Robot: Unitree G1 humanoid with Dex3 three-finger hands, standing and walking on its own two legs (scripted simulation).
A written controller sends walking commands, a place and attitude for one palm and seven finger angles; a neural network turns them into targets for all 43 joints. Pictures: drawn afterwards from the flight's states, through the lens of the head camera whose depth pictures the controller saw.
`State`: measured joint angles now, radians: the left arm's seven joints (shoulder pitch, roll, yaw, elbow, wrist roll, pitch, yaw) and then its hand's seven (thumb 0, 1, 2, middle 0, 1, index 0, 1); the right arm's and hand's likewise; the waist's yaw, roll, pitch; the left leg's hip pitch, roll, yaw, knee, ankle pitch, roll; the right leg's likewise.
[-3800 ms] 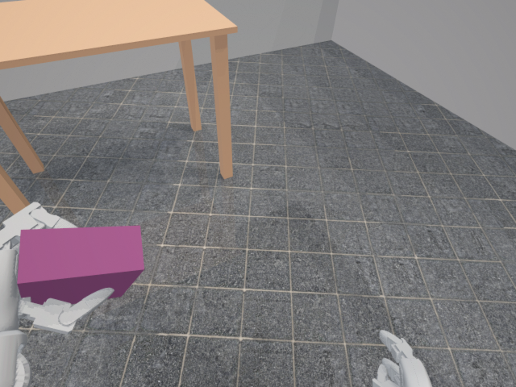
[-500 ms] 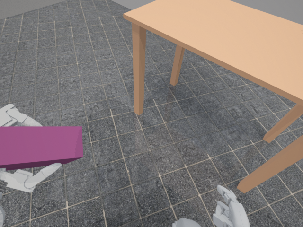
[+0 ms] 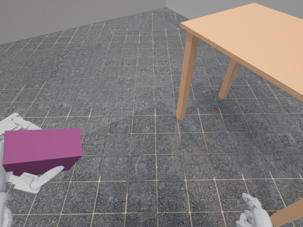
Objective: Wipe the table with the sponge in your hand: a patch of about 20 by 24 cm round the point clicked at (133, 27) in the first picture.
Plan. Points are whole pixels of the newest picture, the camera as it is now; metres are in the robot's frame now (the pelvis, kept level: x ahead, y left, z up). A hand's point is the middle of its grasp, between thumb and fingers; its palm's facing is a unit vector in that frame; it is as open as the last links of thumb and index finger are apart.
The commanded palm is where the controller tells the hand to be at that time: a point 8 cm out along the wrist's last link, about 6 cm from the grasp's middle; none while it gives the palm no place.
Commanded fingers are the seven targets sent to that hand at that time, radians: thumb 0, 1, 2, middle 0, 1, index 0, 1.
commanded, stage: walk to a spot facing it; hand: left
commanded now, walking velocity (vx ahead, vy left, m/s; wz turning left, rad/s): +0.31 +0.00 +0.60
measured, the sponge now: (53, 153) +0.22 +0.20 +0.16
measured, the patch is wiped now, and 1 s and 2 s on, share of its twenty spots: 0.00 0.00 0.00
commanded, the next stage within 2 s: turn to face it in 1.44 s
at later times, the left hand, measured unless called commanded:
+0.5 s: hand (1, 199) +0.14 +0.25 +0.17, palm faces +0.62 -0.64 -0.45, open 9.5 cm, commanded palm +0.07 +0.28 +0.17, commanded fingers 0.00 0.10 1.30 -1.20 -1.60 -1.20 -1.60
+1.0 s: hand out of the picture +0.20 +0.31 +0.17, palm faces +0.69 -0.57 -0.44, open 9.5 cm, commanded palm +0.11 +0.32 +0.17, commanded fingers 0.00 0.10 1.30 -1.20 -1.60 -1.20 -1.60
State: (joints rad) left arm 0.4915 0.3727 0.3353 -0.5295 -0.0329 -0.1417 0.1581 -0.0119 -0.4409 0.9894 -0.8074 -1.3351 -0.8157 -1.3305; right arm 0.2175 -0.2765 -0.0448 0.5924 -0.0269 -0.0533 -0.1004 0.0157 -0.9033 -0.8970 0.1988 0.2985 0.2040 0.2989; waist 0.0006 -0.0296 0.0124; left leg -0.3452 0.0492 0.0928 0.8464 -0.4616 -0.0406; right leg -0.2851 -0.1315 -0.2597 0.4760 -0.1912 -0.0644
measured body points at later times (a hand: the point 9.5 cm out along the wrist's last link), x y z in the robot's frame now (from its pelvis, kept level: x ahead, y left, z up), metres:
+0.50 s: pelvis -0.01 -0.03 -0.02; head +0.01 -0.06 +0.43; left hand +0.10 +0.28 +0.19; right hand +0.20 -0.17 -0.14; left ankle -0.06 +0.12 -0.68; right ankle +0.05 -0.11 -0.74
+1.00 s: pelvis +0.08 -0.01 -0.02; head +0.12 +0.02 +0.43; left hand +0.16 +0.33 +0.19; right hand +0.34 -0.13 -0.10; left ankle +0.05 +0.12 -0.74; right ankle +0.11 -0.12 -0.67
